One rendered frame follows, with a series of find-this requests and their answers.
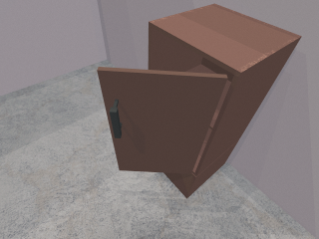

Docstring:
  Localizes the cupboard door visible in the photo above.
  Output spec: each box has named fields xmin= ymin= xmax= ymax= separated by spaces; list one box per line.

xmin=97 ymin=67 xmax=228 ymax=174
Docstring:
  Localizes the handle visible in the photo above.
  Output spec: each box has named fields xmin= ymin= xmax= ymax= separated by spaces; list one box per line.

xmin=109 ymin=99 xmax=122 ymax=138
